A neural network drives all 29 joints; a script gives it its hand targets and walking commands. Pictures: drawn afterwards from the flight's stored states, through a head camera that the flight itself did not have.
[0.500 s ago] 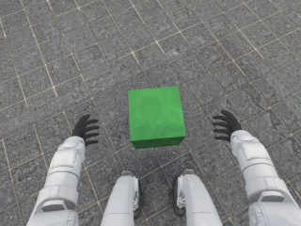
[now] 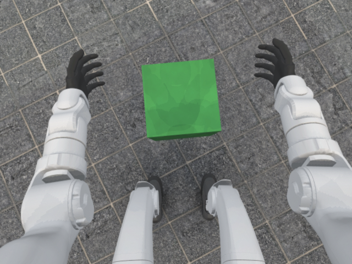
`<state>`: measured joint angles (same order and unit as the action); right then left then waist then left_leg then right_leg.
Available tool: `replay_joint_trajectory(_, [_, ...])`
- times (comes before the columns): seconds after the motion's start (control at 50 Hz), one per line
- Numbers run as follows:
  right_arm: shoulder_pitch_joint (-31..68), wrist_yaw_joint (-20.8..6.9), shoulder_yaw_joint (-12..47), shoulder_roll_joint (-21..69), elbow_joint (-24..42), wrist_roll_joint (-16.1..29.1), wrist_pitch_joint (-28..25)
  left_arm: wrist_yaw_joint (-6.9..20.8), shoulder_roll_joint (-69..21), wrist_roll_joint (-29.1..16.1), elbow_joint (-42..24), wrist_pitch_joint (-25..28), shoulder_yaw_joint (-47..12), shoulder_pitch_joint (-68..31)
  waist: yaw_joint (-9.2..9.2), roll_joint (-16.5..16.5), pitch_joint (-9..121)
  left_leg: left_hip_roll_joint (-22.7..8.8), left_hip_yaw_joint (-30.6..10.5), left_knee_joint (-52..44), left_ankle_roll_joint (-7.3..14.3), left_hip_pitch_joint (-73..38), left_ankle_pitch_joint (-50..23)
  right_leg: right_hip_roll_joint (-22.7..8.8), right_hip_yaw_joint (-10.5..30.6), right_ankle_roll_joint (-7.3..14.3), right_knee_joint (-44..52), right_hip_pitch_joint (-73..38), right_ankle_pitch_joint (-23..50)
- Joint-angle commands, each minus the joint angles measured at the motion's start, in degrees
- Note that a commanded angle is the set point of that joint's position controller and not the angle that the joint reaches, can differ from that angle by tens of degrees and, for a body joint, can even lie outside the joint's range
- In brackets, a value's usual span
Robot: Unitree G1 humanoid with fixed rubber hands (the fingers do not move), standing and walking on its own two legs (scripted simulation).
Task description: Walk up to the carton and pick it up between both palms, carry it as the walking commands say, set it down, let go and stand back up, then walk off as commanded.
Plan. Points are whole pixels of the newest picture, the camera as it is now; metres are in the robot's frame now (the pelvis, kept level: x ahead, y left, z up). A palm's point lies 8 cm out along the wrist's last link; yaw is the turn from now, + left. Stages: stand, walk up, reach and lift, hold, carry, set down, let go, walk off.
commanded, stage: reach and lift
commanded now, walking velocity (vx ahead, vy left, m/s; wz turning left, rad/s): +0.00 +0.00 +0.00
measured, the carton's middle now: (180, 105) +0.51 +0.01 -0.53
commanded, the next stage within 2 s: none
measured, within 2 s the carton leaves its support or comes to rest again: neither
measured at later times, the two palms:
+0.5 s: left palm (89, 85) +0.49 +0.24 -0.17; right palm (268, 75) +0.51 -0.21 -0.16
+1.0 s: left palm (110, 101) +0.49 +0.24 -0.33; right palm (245, 93) +0.51 -0.20 -0.33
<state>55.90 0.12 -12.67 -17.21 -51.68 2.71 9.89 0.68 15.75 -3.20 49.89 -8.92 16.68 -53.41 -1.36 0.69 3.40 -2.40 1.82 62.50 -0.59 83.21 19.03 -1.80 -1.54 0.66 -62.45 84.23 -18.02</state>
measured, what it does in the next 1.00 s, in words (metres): lowers itself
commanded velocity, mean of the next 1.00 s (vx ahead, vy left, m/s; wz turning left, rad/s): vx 0.00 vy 0.00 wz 0.00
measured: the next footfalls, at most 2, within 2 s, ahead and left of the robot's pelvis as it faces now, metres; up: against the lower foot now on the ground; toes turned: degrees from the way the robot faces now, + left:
none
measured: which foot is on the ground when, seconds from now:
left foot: down 0.00-1.00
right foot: down 0.00-1.00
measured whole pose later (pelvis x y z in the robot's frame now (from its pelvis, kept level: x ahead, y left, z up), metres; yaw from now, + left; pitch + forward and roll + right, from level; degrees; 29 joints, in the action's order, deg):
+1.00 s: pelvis -0.04 +0.00 -0.20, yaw +0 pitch +47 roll +0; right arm 73.3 2.1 -9.1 -24.2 -57.0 9.6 7.3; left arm -3.2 21.8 -10.8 54.4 -6.9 12.7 -70.6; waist -1.8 0.1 -3.3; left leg -2.5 0.1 106.3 -0.2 123.8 29.7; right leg -2.4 -1.0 0.7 -105.5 124.6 -28.2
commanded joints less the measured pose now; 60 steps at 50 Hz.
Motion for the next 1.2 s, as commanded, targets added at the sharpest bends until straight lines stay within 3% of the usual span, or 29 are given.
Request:
replay_joint_trajectory(0.0, [15.88,-0.16,-1.63,-6.89,4.16,-0.35,-1.95,0.33,8.57,-0.33,-3.76,2.25,2.04,-14.29,-1.27,1.36,55.11,5.19,-0.06,-3.47,-0.93,-19.13,-19.28,4.21,3.40,-1.25,1.98,-35.54,22.77])
replay_joint_trajectory(0.2, [17.41,-1.42,-6.10,-8.19,3.94,-2.83,-3.73,0.95,8.49,0.17,-3.90,3.41,3.59,-16.46,0.25,0.23,59.75,5.17,-0.75,-1.65,-1.33,-15.26,-24.38,4.63,2.65,-0.95,-0.19,-30.61,27.47])
replay_joint_trajectory(0.28, [19.55,-2.27,-6.57,-8.47,5.37,-2.62,-3.44,0.90,8.69,0.57,-5.21,3.01,3.79,-18.54,-0.10,-0.14,57.73,5.13,-0.62,-0.30,-1.39,-13.23,-20.48,4.68,2.15,-1.01,-1.22,-25.44,21.77])
replay_joint_trajectory(0.42, [23.88,-2.92,-6.00,-9.55,1.44,-1.65,-2.27,0.14,8.74,0.61,-1.97,1.66,3.23,-22.96,-0.12,0.00,52.12,5.22,-0.46,6.85,-1.58,-7.25,-9.22,4.82,0.13,-1.09,-7.77,-11.70,7.48])
replay_joint_trajectory(0.54, [25.62,-1.78,-4.79,-11.63,0.45,-0.01,-2.48,-1.52,9.94,-0.54,-2.04,1.43,1.80,-24.97,-0.15,-0.57,56.55,5.61,-0.19,15.65,-1.80,-4.30,-8.42,5.25,-0.96,-1.30,-16.46,-5.99,6.49])
replay_joint_trajectory(0.76, [28.15,0.80,-0.04,-15.15,5.24,5.23,-2.63,-3.79,13.17,-5.97,-6.50,1.79,-1.53,-27.20,-0.50,0.84,65.01,5.20,0.35,28.46,-1.47,1.89,-10.32,4.76,-0.32,-1.44,-29.15,-3.76,10.21])
replay_joint_trajectory(1.18, [36.42,4.28,5.97,-15.39,-6.26,9.20,-6.36,-5.42,15.33,-10.36,5.73,5.96,-6.58,-35.07,-0.99,1.17,51.08,2.73,-0.32,45.43,-0.94,14.34,-2.60,2.67,0.73,-1.73,-45.99,6.06,3.51])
